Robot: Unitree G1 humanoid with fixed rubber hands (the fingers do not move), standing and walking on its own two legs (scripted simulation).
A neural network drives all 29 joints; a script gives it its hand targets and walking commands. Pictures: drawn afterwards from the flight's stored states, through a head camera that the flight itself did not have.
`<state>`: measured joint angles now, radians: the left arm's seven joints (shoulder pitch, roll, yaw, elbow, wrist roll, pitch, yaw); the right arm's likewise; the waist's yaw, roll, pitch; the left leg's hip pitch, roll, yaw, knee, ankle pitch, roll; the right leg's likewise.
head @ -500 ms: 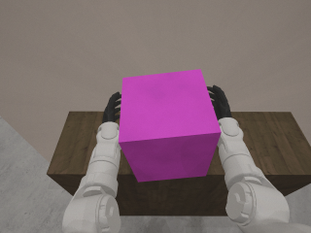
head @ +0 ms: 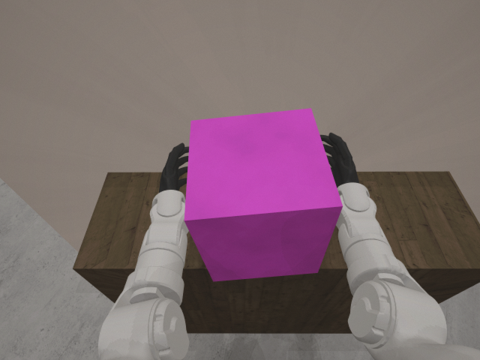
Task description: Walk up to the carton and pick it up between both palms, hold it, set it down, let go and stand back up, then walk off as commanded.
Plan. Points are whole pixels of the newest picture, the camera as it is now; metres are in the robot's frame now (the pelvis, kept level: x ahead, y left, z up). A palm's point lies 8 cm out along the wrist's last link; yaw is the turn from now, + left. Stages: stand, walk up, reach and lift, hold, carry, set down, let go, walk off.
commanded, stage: set down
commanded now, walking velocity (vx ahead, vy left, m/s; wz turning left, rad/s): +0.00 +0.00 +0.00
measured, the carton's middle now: (258, 201) +0.39 -0.02 +0.02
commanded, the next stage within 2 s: none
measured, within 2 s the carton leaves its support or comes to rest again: neither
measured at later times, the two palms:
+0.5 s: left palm (172, 189) +0.39 +0.14 +0.06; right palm (344, 178) +0.40 -0.17 +0.07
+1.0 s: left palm (173, 194) +0.39 +0.14 +0.05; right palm (342, 184) +0.40 -0.17 +0.06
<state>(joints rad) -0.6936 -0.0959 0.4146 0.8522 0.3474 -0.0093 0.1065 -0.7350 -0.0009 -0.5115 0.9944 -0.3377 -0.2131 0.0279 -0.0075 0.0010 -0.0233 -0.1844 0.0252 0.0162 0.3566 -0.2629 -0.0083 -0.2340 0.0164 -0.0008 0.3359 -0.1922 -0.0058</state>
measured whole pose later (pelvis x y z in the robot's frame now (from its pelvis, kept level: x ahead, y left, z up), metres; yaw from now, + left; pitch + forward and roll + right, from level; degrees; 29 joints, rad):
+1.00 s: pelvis +0.00 +0.00 +0.00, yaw +0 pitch +6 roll -1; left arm -0.70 -0.11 0.49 0.92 0.35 -0.07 0.09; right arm -0.73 0.00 -0.52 1.03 -0.31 -0.22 0.03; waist -0.01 0.01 -0.02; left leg -0.19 0.03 0.02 0.36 -0.26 -0.01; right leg -0.24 0.02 0.00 0.34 -0.19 -0.01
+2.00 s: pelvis -0.04 -0.01 -0.01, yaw -1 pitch +15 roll -1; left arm -0.60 0.15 0.11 1.16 -0.08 -0.37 0.10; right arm -0.71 -0.28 0.12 1.29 0.40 -0.36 -0.01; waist 0.01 0.03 -0.20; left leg -0.50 0.05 0.02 0.47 -0.23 -0.02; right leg -0.52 0.04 0.00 0.37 -0.11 -0.01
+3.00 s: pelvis -0.04 -0.01 +0.00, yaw +0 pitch +0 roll -1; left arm 0.25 0.12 0.04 0.27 -0.09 -0.09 0.11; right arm 0.19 -0.28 -0.02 0.43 0.28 -0.23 0.06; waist 0.01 -0.02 -0.09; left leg -0.17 0.04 0.02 0.42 -0.25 -0.02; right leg -0.21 0.03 0.00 0.37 -0.17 -0.01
